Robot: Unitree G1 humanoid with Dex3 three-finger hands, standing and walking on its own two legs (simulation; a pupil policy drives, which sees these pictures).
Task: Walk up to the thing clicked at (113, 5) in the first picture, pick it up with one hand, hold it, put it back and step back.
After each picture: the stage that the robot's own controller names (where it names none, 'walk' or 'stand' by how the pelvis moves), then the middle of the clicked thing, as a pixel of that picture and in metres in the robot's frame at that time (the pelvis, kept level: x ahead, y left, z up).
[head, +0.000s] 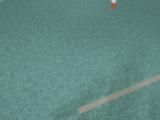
stand; (113, 4) +2.17 -0.41 -0.72
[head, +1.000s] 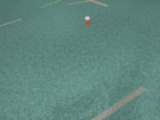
walk; (87, 21) +2.05 +0.07 -0.68
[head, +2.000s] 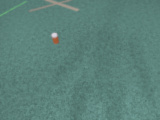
walk; (55, 38) +1.37 +0.41 -0.70
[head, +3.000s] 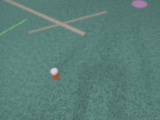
walk; (55, 74) +0.88 +0.37 -0.72
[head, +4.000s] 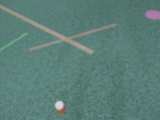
walk; (60, 107) +0.53 +0.27 -0.71
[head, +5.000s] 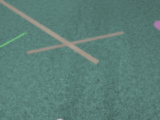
stand; out of the picture +0.36 +0.18 -0.69
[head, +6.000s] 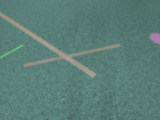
stand; out of the picture +0.30 +0.18 -0.72
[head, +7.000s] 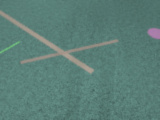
stand; out of the picture +0.30 +0.20 -0.73
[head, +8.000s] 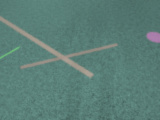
stand; out of the picture +0.29 +0.20 -0.73
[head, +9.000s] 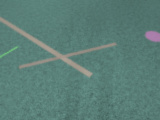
stand; out of the picture +0.29 +0.21 -0.73
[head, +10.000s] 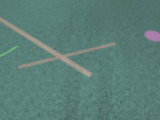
go down; out of the picture +0.28 +0.20 -0.73
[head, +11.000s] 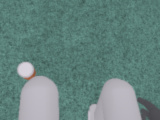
go down; (27, 71) +0.37 +0.22 -0.35
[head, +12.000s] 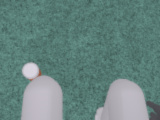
approach; (32, 72) +0.36 +0.22 -0.31
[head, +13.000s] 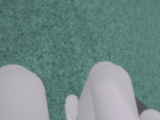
close in; out of the picture +0.35 +0.26 -0.22
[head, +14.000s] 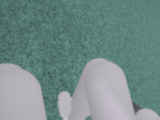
close; out of the picture +0.36 +0.26 -0.22
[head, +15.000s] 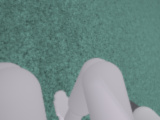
lift; out of the picture +0.35 +0.26 -0.22
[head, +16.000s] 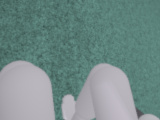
lift; out of the picture +0.32 +0.24 -0.20
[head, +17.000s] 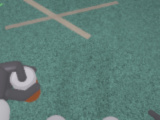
lift; (27, 85) +0.31 +0.19 +0.00
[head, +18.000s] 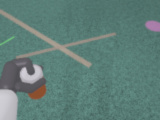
hold; (34, 82) +0.33 +0.18 +0.02
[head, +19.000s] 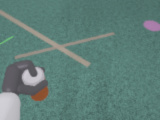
hold; (36, 84) +0.33 +0.17 +0.01
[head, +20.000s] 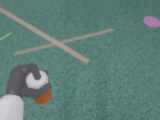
hold; (39, 88) +0.32 +0.16 -0.01
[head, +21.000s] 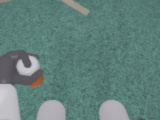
crouch; (31, 72) +0.37 +0.18 -0.08
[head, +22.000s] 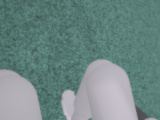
lower; out of the picture +0.38 +0.25 -0.22
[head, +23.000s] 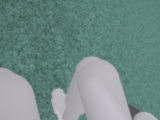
lower; out of the picture +0.39 +0.28 -0.22
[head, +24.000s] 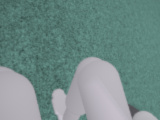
lower; out of the picture +0.39 +0.28 -0.22
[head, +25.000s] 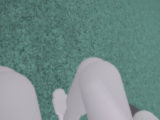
lower; out of the picture +0.39 +0.28 -0.22
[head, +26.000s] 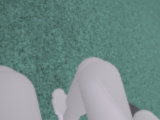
loosen; out of the picture +0.38 +0.28 -0.22
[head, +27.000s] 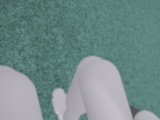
withdraw; out of the picture +0.37 +0.24 -0.22
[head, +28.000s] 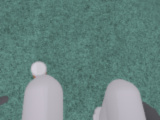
walk; (39, 71) +0.38 +0.20 -0.31
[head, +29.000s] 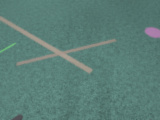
stand; out of the picture +0.31 +0.16 -0.65
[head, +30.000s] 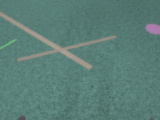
stand; out of the picture +0.32 +0.17 -0.66
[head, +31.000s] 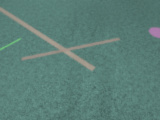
stand; out of the picture +0.32 +0.16 -0.69
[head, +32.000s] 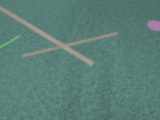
stand; out of the picture +0.34 +0.16 -0.72
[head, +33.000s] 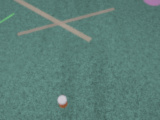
walk; (62, 101) +0.45 +0.15 -0.70
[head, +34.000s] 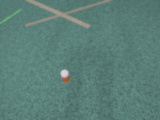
walk; (65, 76) +0.71 +0.22 -0.70
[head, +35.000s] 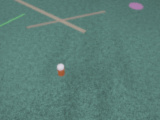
stand; (61, 70) +0.92 +0.22 -0.71
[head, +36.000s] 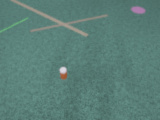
stand; (63, 73) +0.92 +0.21 -0.73
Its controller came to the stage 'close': yes
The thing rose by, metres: 0.71
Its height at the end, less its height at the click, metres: +0.00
